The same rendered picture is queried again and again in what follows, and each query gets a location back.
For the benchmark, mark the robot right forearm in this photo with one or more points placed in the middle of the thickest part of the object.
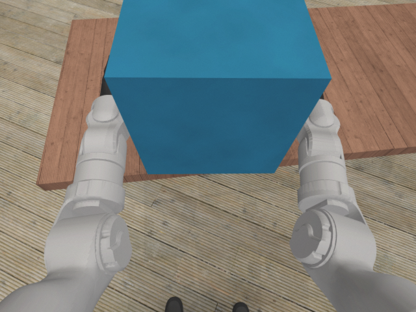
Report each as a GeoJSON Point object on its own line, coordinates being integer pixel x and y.
{"type": "Point", "coordinates": [321, 165]}

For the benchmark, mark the robot right upper arm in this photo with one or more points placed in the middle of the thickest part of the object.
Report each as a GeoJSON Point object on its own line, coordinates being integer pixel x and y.
{"type": "Point", "coordinates": [339, 253]}

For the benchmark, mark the robot left foot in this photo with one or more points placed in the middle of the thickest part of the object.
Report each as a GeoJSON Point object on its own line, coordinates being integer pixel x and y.
{"type": "Point", "coordinates": [174, 304]}

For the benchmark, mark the table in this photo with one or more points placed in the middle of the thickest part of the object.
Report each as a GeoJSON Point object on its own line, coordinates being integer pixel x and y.
{"type": "Point", "coordinates": [370, 52]}

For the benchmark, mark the carton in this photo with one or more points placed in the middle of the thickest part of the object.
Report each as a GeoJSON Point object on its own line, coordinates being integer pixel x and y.
{"type": "Point", "coordinates": [215, 86]}

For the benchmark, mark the robot left forearm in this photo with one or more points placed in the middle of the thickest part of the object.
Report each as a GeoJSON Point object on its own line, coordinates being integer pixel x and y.
{"type": "Point", "coordinates": [98, 182]}

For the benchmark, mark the robot left upper arm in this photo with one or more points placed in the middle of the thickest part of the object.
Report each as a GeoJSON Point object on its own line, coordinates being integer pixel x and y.
{"type": "Point", "coordinates": [82, 255]}

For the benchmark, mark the left robot hand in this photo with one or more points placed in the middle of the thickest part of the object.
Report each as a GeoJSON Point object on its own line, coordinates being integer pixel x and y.
{"type": "Point", "coordinates": [104, 87]}

